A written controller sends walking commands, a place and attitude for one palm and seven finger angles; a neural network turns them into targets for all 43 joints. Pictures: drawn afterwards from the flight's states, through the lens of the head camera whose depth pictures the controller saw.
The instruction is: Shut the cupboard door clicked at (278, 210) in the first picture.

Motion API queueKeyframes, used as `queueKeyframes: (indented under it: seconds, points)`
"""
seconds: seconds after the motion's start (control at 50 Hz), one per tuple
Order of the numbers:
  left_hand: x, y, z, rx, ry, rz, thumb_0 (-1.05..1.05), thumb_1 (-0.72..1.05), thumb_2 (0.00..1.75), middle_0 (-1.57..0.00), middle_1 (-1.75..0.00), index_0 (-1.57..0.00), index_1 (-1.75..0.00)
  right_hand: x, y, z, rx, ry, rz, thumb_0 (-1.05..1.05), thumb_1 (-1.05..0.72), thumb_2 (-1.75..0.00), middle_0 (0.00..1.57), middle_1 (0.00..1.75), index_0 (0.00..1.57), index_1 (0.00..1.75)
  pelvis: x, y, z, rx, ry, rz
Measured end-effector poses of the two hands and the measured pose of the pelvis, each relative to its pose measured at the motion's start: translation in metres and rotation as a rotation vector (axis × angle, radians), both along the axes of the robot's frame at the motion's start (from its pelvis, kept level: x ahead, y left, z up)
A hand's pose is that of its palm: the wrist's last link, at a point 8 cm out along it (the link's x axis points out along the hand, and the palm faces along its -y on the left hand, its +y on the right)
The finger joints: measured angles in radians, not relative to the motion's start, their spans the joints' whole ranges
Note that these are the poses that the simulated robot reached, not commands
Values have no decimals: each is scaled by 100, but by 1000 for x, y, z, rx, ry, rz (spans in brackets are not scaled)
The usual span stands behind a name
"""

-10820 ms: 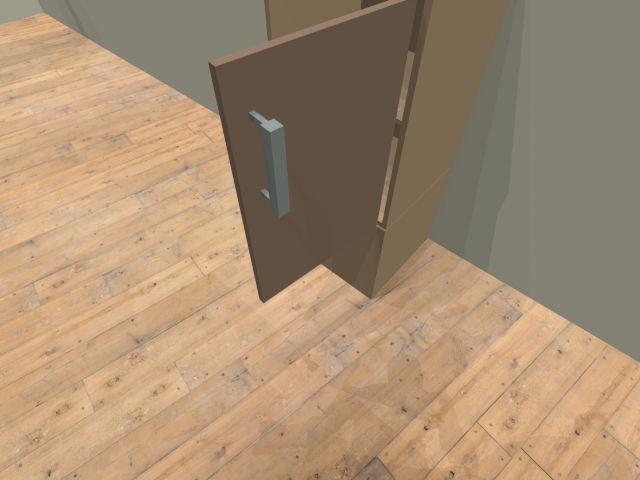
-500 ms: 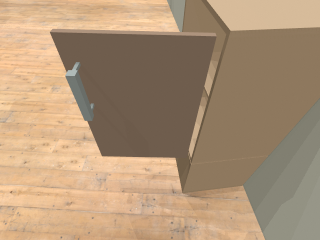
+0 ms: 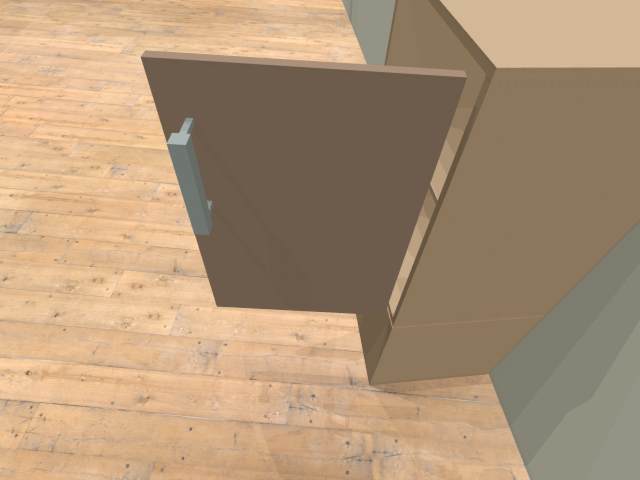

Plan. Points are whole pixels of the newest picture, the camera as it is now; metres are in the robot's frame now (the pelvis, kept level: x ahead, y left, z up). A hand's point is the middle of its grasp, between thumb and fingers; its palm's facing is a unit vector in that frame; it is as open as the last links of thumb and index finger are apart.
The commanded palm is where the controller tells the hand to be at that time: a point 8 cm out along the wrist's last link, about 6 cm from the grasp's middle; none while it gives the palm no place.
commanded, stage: shuffle to correct the standing spot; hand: left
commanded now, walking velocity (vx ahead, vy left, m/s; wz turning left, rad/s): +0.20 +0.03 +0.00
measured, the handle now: (196, 179) +0.50 +0.23 +0.08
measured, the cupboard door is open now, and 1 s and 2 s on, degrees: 82 82 82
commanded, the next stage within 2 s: come to a stop and stand still in 0.10 s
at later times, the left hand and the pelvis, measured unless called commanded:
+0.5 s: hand out of the picture +0.05 +0.18 -0.18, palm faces +0.01 -0.98 -0.21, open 7.4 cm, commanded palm none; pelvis +0.04 +0.00 +0.00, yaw -1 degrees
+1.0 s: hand out of the picture +0.06 +0.16 -0.17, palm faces -0.01 -0.98 -0.20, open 7.3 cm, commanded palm none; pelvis +0.03 -0.02 +0.01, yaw -1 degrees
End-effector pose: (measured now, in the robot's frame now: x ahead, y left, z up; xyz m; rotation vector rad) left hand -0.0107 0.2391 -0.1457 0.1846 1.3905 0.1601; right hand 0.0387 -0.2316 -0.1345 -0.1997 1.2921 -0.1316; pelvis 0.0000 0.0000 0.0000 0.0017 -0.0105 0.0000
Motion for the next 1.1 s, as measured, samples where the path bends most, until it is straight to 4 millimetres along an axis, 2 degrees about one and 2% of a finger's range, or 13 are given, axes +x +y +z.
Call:
queueKeyframes:
  seconds: [0.18,0.24,0.32,0.42,0.54,0.64,0.74,0.88,1.1]
  points:
    - [-13,-10,-3,-21,52,29,0,90,90,-20,-30,-20,-30,-11,-6,-8,11,77,-17,1,-91,-90,20,30,20,30,16,-4,-5,3,8,2]
    - [-15,-13,-8,-35,77,52,0,90,90,-20,-30,-20,-30,-4,-5,-10,3,88,-15,1,-91,-90,20,30,20,30,28,-1,-8,-7,9,4]
    - [-11,-14,-15,-53,130,50,0,90,90,-20,-30,-20,-30,15,2,-6,-18,58,-22,1,-91,-90,20,30,20,30,42,3,-10,3,5,-10]
    - [24,-13,-9,-41,91,27,0,90,90,-20,-30,-20,-30,25,9,-3,-19,34,-37,1,-91,-90,20,30,20,30,44,5,-3,4,-12,-24]
    - [72,-10,-1,1,-53,-13,0,90,90,-20,-30,-20,-30,29,2,-11,7,38,-54,1,-93,-90,20,30,20,30,40,-2,-3,14,-14,-26]
    - [95,-15,6,4,-106,-56,0,90,90,-20,-30,-20,-30,31,-4,-8,17,13,-70,1,-93,-90,20,30,20,30,38,-8,0,13,1,-31]
    - [107,-22,8,-10,-148,-67,0,90,90,-20,-30,-20,-30,25,-9,-3,14,13,-63,1,-93,-90,20,30,20,30,36,-13,3,10,0,-30]
    - [96,-28,8,-24,-145,-52,0,91,90,-20,-30,-20,-30,11,-13,1,12,38,-56,1,-92,-90,20,30,20,30,32,-18,6,6,-8,-26]
    - [45,-30,5,-32,-12,-13,0,91,90,-20,-30,-20,-30,-10,-9,1,24,104,-56,1,-91,-90,20,30,20,30,31,-19,8,2,-3,-22]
